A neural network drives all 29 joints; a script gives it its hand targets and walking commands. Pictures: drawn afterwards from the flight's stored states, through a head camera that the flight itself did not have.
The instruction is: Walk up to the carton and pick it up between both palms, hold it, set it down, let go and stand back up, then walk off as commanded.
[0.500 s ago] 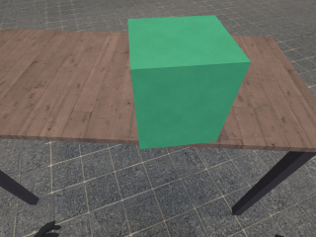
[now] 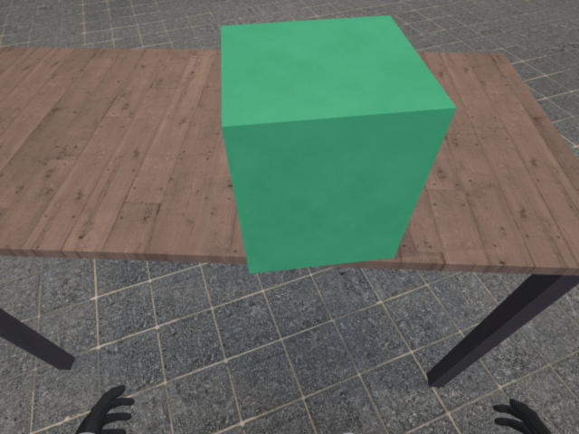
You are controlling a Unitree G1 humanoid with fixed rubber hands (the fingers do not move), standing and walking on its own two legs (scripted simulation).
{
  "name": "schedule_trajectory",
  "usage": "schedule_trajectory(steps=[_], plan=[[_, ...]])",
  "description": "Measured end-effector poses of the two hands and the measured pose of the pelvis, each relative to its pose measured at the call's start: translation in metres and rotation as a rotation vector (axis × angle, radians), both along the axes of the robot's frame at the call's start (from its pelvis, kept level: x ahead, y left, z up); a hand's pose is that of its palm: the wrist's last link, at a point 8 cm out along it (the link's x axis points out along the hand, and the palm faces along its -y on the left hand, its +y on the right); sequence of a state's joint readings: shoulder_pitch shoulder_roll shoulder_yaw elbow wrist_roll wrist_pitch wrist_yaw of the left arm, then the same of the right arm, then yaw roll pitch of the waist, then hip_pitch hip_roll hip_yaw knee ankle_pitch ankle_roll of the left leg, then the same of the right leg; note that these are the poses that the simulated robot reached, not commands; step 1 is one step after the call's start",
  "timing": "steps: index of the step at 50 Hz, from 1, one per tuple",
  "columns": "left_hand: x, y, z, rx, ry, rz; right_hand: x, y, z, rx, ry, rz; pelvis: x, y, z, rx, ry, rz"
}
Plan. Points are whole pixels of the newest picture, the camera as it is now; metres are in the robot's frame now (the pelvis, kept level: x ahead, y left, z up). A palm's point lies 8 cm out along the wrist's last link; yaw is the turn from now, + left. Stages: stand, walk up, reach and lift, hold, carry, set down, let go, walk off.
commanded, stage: reach and lift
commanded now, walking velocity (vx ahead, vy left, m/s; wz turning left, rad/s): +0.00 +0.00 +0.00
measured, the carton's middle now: (315, 152) +0.45 -0.03 +0.16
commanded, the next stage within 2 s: none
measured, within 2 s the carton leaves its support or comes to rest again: neither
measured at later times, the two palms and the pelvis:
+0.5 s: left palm (80, 427) +0.15 +0.26 +0.00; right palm (547, 428) +0.14 -0.28 +0.00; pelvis -0.01 +0.01 +0.03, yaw +0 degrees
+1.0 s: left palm (125, 377) +0.18 +0.18 +0.09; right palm out of the picture +0.17 -0.28 +0.10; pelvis -0.03 -0.04 +0.03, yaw +0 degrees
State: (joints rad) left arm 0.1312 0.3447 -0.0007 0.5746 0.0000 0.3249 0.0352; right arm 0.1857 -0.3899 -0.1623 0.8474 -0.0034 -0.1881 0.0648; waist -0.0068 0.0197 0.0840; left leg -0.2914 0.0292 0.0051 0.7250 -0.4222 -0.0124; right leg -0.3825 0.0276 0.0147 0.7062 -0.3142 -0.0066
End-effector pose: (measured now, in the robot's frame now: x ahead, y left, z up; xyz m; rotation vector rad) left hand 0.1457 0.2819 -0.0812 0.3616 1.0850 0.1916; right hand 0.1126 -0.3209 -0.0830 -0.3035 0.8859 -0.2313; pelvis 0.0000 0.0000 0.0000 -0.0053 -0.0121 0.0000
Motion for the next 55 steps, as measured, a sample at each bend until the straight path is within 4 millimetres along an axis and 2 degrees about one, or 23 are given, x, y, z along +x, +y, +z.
schedule_trajectory(steps=[3, 5, 9, 12, 17, 24, 28, 31, 40, 48, 55], plan=[[0.029, -0.019, 0.017, -0.016, -0.099, -0.027, 0.013, 0.0, 0.004, 0.006, -0.039, 0.023, 0.003, -0.004, 0.002, 0.005, 0.004, 0.0], [0.04, -0.026, 0.027, -0.021, -0.145, -0.041, 0.025, 0.002, 0.011, 0.009, -0.073, 0.055, 0.005, -0.007, 0.005, 0.008, 0.001, 0.0], [0.047, -0.03, 0.041, -0.028, -0.189, -0.04, 0.048, 0.01, 0.035, 0.001, -0.152, 0.127, 0.007, -0.011, 0.013, 0.012, -0.013, 0.001], [0.044, -0.031, 0.048, -0.04, -0.211, -0.043, 0.056, 0.015, 0.051, -0.01, -0.184, 0.153, 0.007, -0.011, 0.018, 0.011, -0.026, 0.002], [0.033, -0.03, 0.061, -0.057, -0.268, -0.051, 0.056, 0.022, 0.07, -0.027, -0.202, 0.161, 0.001, -0.005, 0.024, 0.002, -0.04, 0.002], [0.009, -0.025, 0.078, -0.049, -0.342, -0.029, 0.034, 0.037, 0.084, -0.002, -0.212, 0.189, -0.009, 0.005, 0.027, -0.012, -0.057, 0.003], [0.004, -0.029, 0.09, -0.047, -0.395, -0.021, 0.028, 0.04, 0.091, 0.015, -0.247, 0.194, -0.015, 0.006, 0.027, -0.013, -0.067, 0.003], [0.003, -0.038, 0.099, -0.048, -0.429, -0.017, 0.032, 0.04, 0.099, 0.041, -0.295, 0.196, -0.019, 0.003, 0.027, -0.011, -0.072, 0.002], [0.013, -0.074, 0.132, -0.032, -0.525, -0.036, 0.051, 0.034, 0.129, 0.109, -0.43, 0.226, -0.023, -0.022, 0.028, 0.005, -0.077, 0.001], [0.035, -0.1, 0.166, -0.082, -0.627, -0.065, 0.059, 0.036, 0.174, 0.107, -0.534, 0.226, -0.029, -0.035, 0.03, 0.023, -0.077, 0.002], [0.044, -0.106, 0.179, -0.1, -0.689, -0.045, 0.061, 0.04, 0.18, 0.148, -0.538, 0.215, -0.027, -0.034, 0.03, 0.013, -0.073, 0.0]])
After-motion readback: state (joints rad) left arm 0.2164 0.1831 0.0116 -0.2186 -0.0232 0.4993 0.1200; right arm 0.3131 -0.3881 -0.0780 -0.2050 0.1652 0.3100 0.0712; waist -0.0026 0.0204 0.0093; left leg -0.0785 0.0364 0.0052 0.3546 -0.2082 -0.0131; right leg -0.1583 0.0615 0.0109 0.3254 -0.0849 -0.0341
